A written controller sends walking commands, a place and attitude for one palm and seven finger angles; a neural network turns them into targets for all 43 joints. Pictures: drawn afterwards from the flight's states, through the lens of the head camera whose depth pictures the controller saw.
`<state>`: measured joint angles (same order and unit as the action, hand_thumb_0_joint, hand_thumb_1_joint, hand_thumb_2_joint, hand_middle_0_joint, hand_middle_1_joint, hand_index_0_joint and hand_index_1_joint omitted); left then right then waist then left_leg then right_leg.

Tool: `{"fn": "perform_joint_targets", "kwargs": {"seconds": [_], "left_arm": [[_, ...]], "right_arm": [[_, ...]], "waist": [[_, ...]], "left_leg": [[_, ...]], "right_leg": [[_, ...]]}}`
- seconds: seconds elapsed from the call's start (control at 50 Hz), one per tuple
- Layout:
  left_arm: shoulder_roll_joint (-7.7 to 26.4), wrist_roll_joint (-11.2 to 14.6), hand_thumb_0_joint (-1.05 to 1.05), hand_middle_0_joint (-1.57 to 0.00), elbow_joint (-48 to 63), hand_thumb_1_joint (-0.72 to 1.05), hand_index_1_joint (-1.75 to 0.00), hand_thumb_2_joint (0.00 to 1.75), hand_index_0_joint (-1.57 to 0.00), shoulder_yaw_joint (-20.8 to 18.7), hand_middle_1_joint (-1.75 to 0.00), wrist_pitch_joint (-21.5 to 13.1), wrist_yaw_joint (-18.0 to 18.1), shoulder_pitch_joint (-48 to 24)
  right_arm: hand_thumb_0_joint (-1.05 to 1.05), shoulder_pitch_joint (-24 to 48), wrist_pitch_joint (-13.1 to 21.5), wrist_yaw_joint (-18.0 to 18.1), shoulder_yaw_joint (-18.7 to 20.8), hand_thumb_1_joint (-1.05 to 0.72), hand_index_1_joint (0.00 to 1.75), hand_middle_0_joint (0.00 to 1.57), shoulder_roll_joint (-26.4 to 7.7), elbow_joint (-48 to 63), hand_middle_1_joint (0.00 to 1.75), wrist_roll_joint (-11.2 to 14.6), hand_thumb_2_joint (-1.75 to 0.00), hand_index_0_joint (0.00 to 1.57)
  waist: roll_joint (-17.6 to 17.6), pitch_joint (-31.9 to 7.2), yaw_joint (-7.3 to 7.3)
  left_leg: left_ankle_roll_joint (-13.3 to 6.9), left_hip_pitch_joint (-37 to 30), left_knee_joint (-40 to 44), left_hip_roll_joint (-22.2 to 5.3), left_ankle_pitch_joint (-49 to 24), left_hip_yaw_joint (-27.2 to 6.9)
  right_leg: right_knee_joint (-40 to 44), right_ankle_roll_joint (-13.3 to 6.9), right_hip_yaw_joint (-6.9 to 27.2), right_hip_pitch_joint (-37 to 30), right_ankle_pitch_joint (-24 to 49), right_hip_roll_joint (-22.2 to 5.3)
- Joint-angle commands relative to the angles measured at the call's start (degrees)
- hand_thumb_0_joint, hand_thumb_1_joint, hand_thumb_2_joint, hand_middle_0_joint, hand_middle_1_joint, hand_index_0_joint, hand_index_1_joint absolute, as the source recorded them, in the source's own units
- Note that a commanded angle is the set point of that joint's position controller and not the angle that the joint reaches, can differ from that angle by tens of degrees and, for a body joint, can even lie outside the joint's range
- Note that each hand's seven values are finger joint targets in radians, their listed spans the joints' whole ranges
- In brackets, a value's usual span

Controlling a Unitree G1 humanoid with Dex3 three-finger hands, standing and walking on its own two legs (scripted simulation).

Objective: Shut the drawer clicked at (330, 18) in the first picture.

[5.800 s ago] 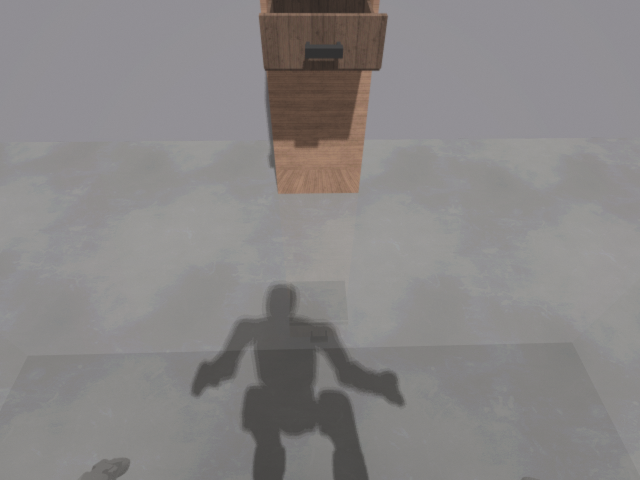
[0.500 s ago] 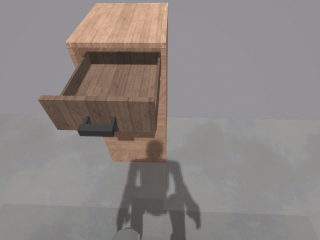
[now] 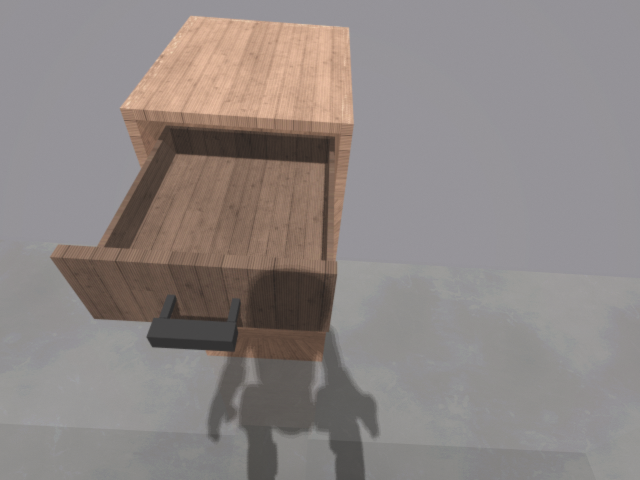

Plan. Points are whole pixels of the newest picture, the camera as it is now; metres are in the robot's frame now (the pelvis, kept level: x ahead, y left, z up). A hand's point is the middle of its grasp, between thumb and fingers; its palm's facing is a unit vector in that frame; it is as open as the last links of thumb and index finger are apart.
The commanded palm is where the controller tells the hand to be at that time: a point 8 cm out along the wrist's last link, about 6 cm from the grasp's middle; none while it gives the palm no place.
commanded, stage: come to a stop and stand still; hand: left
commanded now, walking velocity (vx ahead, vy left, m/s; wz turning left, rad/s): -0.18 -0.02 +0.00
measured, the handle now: (198, 319) +0.29 +0.18 +0.04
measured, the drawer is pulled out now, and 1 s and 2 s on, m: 0.30 0.30 0.30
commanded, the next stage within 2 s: look again from close up in 1.00 s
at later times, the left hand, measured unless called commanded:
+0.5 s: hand out of the picture +0.00 +0.14 -0.15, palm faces +0.10 -0.96 -0.27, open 7.3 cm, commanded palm none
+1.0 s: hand out of the picture -0.07 +0.17 -0.18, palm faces +0.03 -0.99 -0.17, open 7.4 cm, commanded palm none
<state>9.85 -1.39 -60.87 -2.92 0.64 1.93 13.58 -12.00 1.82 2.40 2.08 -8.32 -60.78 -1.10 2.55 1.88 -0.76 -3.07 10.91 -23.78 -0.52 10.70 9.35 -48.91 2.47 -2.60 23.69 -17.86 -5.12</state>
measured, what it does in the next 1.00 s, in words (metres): steps on the spot: right foot, then left foot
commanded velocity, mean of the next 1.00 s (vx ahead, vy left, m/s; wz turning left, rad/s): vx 0.06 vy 0.01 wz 0.00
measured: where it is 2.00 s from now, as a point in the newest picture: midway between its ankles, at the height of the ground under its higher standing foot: outside the picture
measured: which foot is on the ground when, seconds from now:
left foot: down 0.00-0.18, up 0.20-0.66, down 0.68-1.00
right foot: up 0.00-0.14, down 0.16-0.68, up 0.70-1.00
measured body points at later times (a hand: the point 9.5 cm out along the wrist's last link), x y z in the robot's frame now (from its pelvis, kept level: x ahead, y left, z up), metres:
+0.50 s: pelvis -0.04 -0.05 +0.00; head -0.02 -0.09 +0.45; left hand +0.00 +0.19 -0.13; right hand -0.02 -0.29 -0.17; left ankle -0.10 +0.11 -0.69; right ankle +0.02 -0.13 -0.74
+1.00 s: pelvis -0.06 -0.01 +0.01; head -0.04 +0.01 +0.45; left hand -0.07 +0.22 -0.16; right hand -0.13 -0.20 -0.15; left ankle -0.11 +0.09 -0.74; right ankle -0.06 -0.14 -0.68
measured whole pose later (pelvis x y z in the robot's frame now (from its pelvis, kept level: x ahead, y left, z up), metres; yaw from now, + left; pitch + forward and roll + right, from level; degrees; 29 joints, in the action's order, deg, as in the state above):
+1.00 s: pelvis -0.06 -0.01 +0.01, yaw -1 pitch +1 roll +0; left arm 10.4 -1.6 -63.7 -3.5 2.4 0.1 17.0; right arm -24.6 1.7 3.0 0.0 -3.6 -64.7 -1.7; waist 2.7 0.5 1.1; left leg -1.4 4.2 -17.3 0.4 14.0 3.5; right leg -54.3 2.5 -0.6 27.1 -16.4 -2.4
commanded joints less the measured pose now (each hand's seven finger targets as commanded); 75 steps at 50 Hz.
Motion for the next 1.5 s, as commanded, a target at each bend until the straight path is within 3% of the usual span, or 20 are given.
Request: {"fn": "perform_joint_targets", "kwargs": {"seconds": [0.0,0.1,0.16,0.2,0.28,0.48,0.6,0.64,0.68,0.74,0.9,1.0,1.06,1.08,1.1,1.16,1.18,1.28,1.4,1.48], "left_arm": [[2.0,0.2,0.00,-0.20,1.2,0.90,-0.30,0.90,-0.20,0.1,-0.30,1.5,0.2,5.6],[3.5,0.2,0.00,-0.20,2.1,0.90,-0.30,0.90,-0.20,-0.3,-0.30,0.5,0.3,6.6],[10.7,0.1,0.00,-0.20,3.3,0.90,-0.30,0.90,-0.20,-0.7,-0.30,-1.1,0.5,4.2],[9.7,0.1,0.00,-0.20,3.7,0.90,-0.30,0.90,-0.20,-0.8,-0.30,-1.3,0.9,2.4],[8.5,0.4,0.00,-0.20,4.1,0.90,-0.30,0.90,-0.20,-1.2,-0.30,-1.4,1.0,0.2],[10.2,-0.4,0.00,-0.20,3.6,0.90,-0.30,0.90,-0.20,-2.4,-0.30,-0.9,0.4,4.2],[10.7,-0.2,0.00,-0.20,2.9,0.90,-0.30,0.90,-0.20,-2.5,-0.30,-0.2,0.2,0.2],[7.7,0.4,0.00,-0.20,2.7,0.90,-0.30,0.90,-0.20,-1.5,-0.30,0.3,-0.2,-0.4],[2.3,0.5,0.00,-0.20,4.0,0.90,-0.30,0.90,-0.20,-0.6,-0.30,0.6,-0.7,0.1],[3.5,-0.6,0.00,-0.20,1.0,0.90,-0.30,0.90,-0.20,-1.3,-0.30,0.7,-1.7,3.3],[3.1,0.0,0.00,-0.20,0.9,0.90,-0.30,0.90,-0.20,-0.8,-0.30,0.2,-1.6,2.2],[0.7,0.7,0.00,-0.20,1.9,0.90,-0.30,0.90,-0.20,0.3,-0.30,-0.1,-1.5,-1.7],[0.8,1.0,0.00,-0.20,0.4,0.90,-0.30,0.90,-0.20,0.2,-0.30,-1.0,-1.2,1.4],[8.0,1.0,0.00,-0.20,2.4,0.90,-0.30,0.90,-0.20,1.6,-0.30,-1.2,-0.7,4.0],[5.6,0.7,0.00,-0.20,1.7,0.90,-0.30,0.90,-0.20,1.5,-0.30,-0.7,-0.6,8.2],[7.9,0.1,0.00,-0.20,2.1,0.90,-0.30,0.90,-0.20,1.3,-0.30,-1.9,0.3,7.9],[7.5,0.2,0.00,-0.20,2.6,0.90,-0.30,0.90,-0.20,1.3,-0.30,-2.7,0.9,8.4],[6.4,0.1,0.00,-0.20,4.3,0.90,-0.30,0.90,-0.20,0.7,-0.30,-3.1,1.9,5.5],[6.1,0.4,0.00,-0.20,6.1,0.90,-0.30,0.90,-0.20,0.9,-0.30,-2.1,1.5,1.2],[4.9,0.2,0.00,-0.20,6.2,0.90,-0.30,0.90,-0.20,1.3,-0.30,-1.9,1.2,3.2]], "right_arm": [[0.00,-2.8,-0.8,0.2,1.5,-0.90,0.30,0.20,-7.9,1.8,0.30,0.0,-0.90,0.20],[0.00,-2.3,-1.9,-0.4,2.2,-0.90,0.30,0.20,-8.3,1.9,0.30,0.1,-0.90,0.20],[0.00,-4.9,-2.8,-1.2,1.5,-0.90,0.30,0.20,-3.1,2.6,0.30,0.9,-0.90,0.20],[0.00,-4.5,-4.1,-1.0,1.8,-0.90,0.30,0.20,-3.8,2.2,0.30,0.6,-0.90,0.20],[0.00,-5.8,-4.5,-1.4,2.0,-0.90,0.30,0.20,-4.7,0.4,0.30,0.6,-0.90,0.20],[0.00,-4.1,-4.2,-2.3,1.8,-0.90,0.30,0.20,-5.2,2.1,0.30,0.2,-0.90,0.20],[0.00,-15.1,-3.0,-2.2,1.0,-0.90,0.30,0.20,-3.3,-1.3,0.30,0.2,-0.90,0.20],[0.00,-18.6,-2.4,-1.5,1.0,-0.90,0.30,0.20,-4.7,-2.5,0.30,-0.1,-0.90,0.20],[0.00,-14.0,-2.3,-0.6,1.9,-0.90,0.30,0.20,-11.2,0.6,0.30,-0.7,-0.90,0.20],[0.00,-5.3,-1.1,-0.1,0.3,-0.90,0.30,0.20,-7.9,1.9,0.30,-0.3,-0.90,0.20],[0.00,-16.8,0.9,1.3,-0.4,-0.90,0.30,0.20,-5.7,-2.3,0.30,-0.2,-0.90,0.20],[0.00,-16.9,0.3,1.5,0.0,-0.90,0.30,0.20,-6.1,-3.9,0.30,-0.8,-0.90,0.20],[0.00,-15.8,-0.2,1.2,0.6,-0.90,0.30,0.20,-6.0,-4.6,0.30,-0.3,-0.90,0.20],[0.00,-10.0,-1.1,0.6,0.3,-0.90,0.30,0.20,-8.1,-0.1,0.30,-0.3,-0.90,0.20],[0.00,-6.4,0.0,0.4,1.0,-0.90,0.30,0.20,-6.9,1.7,0.30,-0.3,-0.90,0.20],[0.00,-11.0,-0.5,-0.1,0.0,-0.90,0.30,0.20,-1.4,1.1,0.30,0.4,-0.90,0.20],[0.00,-11.9,-1.3,-0.2,-0.4,-0.90,0.30,0.20,-0.7,0.5,0.30,0.0,-0.90,0.20],[0.00,-6.1,-1.5,-0.4,0.2,-0.90,0.30,0.20,-2.0,2.9,0.30,0.6,-0.90,0.20],[0.00,-5.9,-1.6,-0.7,0.2,-0.90,0.30,0.20,-3.3,2.8,0.30,0.3,-0.90,0.20],[0.00,-2.6,-1.0,-0.5,0.3,-0.90,0.30,0.20,-7.4,3.4,0.30,0.0,-0.90,0.20]], "waist": [[-11.9,1.2,0.35],[-8.9,-0.9,-1.35],[9.0,-3.5,0.32],[9.7,-5.0,0.10],[4.9,-4.3,0.37],[8.3,-2.1,-2.72],[6.9,-4.0,2.21],[-1.1,-1.9,3.76],[-19.8,7.4,2.95],[-12.2,10.5,-1.22],[-9.2,4.6,2.09],[-11.4,2.1,3.30],[-11.7,-0.1,1.82],[-8.0,-0.3,0.25],[-4.3,-1.0,-2.16],[2.2,-3.7,0.95],[13.3,-6.3,0.66],[3.7,-6.7,0.70],[1.4,-2.7,2.93],[-7.8,-0.8,1.62]], "left_leg": [[-6.3,2.0,6.6,-16.9,-29.1,-10.1],[-2.8,3.3,0.3,-13.8,-16.9,-9.8],[4.4,6.8,-13.6,-1.6,16.6,-3.9],[4.4,7.7,-23.4,-2.1,20.8,-8.1],[5.5,12.1,-32.1,-1.7,14.0,-9.8],[5.5,10.0,-19.8,-1.5,15.1,-8.2],[3.5,-9.2,-0.1,2.0,8.4,-3.0],[2.0,-12.3,8.7,-1.6,12.3,-7.6],[-3.7,1.1,22.6,-20.4,34.8,-30.8],[-2.2,8.6,21.3,-14.5,23.9,-22.3],[-4.7,-9.2,12.1,-15.6,-15.5,-18.0],[-5.7,-9.2,5.8,-15.1,-31.6,-14.8],[-3.5,-6.0,1.8,-13.0,-26.7,-14.0],[-1.3,0.2,5.3,-9.1,-4.2,-10.1],[0.3,8.1,0.1,-8.5,8.6,-10.1],[3.0,8.6,-10.3,-1.4,9.0,-6.5],[3.1,10.7,-17.0,-0.8,13.6,-6.1],[3.5,14.4,-23.4,-2.7,16.6,-7.4],[2.8,1.5,-7.2,-2.1,1.2,-5.7],[0.0,-4.3,-5.1,-7.4,-16.6,-9.8]], "right_leg": [[4.7,-0.2,-0.5,-4.8,-2.4,0.7],[20.7,-1.1,-0.3,-12.7,8.1,1.2],[30.8,-10.2,15.7,-12.1,32.6,-16.1],[31.3,-13.5,15.8,-11.8,34.4,-15.6],[30.6,-12.4,11.1,-15.2,30.8,-12.5],[38.8,-11.4,16.1,-14.8,-3.0,-12.0],[40.9,-6.1,11.0,-4.1,-12.5,-7.0],[33.3,-2.7,6.4,2.3,-16.1,-2.1],[8.5,-1.2,-2.3,10.4,-8.7,5.4],[-4.9,-1.7,3.7,7.1,0.7,3.9],[-8.7,0.1,3.8,14.0,1.9,2.0],[7.0,-0.6,-0.1,3.6,-3.1,2.1],[19.5,-1.4,-1.7,-7.0,3.4,3.5],[18.0,-3.8,-2.5,-12.3,0.1,4.7],[19.3,-4.2,2.4,-12.5,3.1,2.0],[27.1,-7.7,12.8,-13.8,10.0,-7.1],[28.9,-7.0,15.1,-18.4,19.4,-7.1],[24.0,-11.4,10.8,-23.9,47.5,-9.2],[25.3,-8.0,5.9,-13.3,28.7,-4.9],[25.5,-3.6,4.4,-9.1,19.5,-0.7]]}}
